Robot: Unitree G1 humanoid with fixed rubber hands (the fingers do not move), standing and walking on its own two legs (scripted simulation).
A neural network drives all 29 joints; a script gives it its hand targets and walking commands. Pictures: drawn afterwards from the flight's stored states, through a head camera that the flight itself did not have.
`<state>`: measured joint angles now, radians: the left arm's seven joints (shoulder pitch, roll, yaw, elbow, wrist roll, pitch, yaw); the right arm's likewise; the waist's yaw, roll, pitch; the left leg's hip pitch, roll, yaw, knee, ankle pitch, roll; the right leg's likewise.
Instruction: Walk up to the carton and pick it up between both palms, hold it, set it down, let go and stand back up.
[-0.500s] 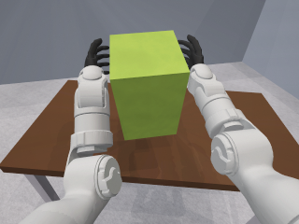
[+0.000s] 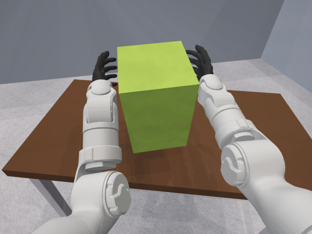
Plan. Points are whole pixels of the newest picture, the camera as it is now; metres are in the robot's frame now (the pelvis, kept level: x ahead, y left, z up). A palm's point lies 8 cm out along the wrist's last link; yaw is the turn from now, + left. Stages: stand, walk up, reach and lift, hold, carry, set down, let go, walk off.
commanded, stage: set down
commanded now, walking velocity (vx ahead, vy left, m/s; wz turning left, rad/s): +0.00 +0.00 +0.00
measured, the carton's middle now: (155, 101) +0.42 +0.00 +0.15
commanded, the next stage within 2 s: none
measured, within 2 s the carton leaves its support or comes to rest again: rests again in 1.68 s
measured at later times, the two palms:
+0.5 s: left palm (106, 95) +0.39 +0.13 +0.20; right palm (202, 86) +0.43 -0.12 +0.20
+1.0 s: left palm (109, 111) +0.39 +0.13 +0.15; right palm (197, 98) +0.44 -0.12 +0.15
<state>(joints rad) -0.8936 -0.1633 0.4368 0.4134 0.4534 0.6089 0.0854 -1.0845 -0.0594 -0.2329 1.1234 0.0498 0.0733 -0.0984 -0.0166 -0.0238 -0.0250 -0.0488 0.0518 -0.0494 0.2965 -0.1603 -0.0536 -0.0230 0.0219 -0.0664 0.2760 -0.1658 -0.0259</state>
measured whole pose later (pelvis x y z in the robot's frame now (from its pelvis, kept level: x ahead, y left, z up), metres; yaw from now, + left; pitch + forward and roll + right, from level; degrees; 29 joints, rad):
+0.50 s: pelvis +0.00 +0.00 +0.00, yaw -1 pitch -2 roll +0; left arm -0.84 -0.21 0.46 0.44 0.45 0.53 0.12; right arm -1.05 -0.06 -0.29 1.15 -0.03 0.04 -0.05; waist 0.02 -0.01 -0.04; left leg -0.10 0.06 -0.04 0.29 -0.15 -0.06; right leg -0.08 0.03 -0.06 0.28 -0.16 -0.03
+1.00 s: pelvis +0.00 -0.01 +0.00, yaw -3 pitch +3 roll +0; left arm -0.77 -0.28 0.50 0.41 0.45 0.40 0.15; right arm -1.01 -0.05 -0.34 1.16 -0.13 -0.04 -0.01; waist 0.08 -0.02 -0.03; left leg -0.18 0.08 0.00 0.27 -0.13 -0.07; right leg -0.20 0.04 -0.02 0.30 -0.14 -0.04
